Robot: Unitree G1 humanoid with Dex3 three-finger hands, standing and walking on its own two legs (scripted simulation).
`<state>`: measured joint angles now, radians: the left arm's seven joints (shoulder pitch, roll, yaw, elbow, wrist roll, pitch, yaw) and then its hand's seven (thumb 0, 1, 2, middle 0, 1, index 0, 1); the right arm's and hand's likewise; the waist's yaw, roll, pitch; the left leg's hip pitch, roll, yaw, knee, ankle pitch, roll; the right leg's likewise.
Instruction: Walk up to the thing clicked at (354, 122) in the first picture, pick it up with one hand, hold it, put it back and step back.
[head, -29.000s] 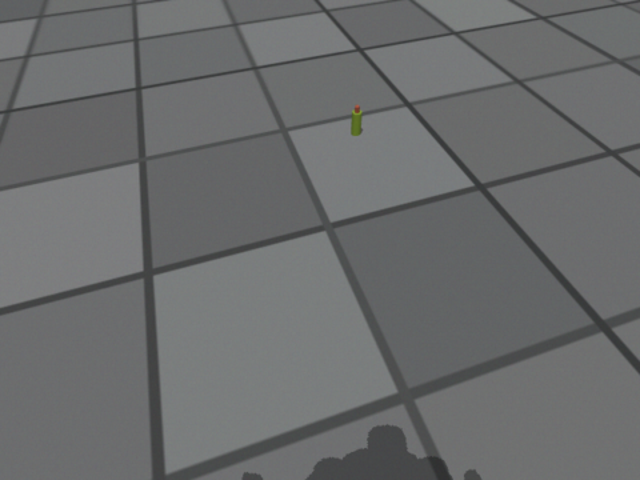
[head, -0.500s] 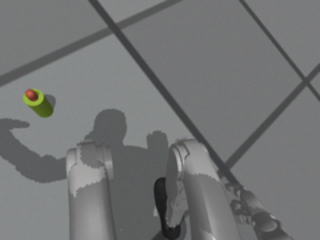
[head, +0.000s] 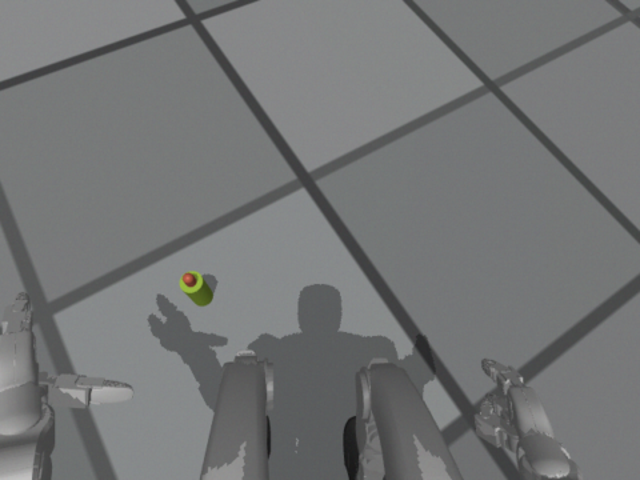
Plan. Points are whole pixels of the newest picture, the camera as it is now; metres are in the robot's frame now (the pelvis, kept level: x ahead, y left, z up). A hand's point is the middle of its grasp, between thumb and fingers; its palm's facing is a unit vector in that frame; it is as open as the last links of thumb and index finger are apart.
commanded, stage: home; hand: left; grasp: from the side
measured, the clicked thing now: (195, 287) +0.46 +0.28 -0.48
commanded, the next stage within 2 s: none
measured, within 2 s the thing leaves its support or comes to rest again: neither
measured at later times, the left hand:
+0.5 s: hand (80, 390) +0.22 +0.22 +0.09, palm faces +0.18 -0.94 -0.31, open 17.2 cm
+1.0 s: hand (89, 407) +0.21 +0.20 +0.10, palm faces +0.17 -0.95 -0.28, open 17.5 cm
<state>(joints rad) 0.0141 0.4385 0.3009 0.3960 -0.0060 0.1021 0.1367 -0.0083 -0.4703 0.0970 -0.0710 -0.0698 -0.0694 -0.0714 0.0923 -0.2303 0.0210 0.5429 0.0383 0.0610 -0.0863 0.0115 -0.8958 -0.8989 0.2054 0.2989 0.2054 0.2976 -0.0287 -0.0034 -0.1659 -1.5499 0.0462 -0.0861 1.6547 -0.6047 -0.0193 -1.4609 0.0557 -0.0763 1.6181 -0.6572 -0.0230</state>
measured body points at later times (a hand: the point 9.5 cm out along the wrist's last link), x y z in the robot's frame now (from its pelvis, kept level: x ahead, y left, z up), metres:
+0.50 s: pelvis +0.06 +0.02 +0.15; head +0.08 +0.03 +0.60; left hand +0.21 +0.27 +0.11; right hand +0.21 -0.21 +0.07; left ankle +0.07 +0.13 -0.53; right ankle +0.05 -0.11 -0.53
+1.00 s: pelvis +0.06 +0.01 +0.16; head +0.08 +0.02 +0.61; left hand +0.20 +0.25 +0.12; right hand +0.24 -0.22 +0.09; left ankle +0.07 +0.13 -0.53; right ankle +0.05 -0.11 -0.53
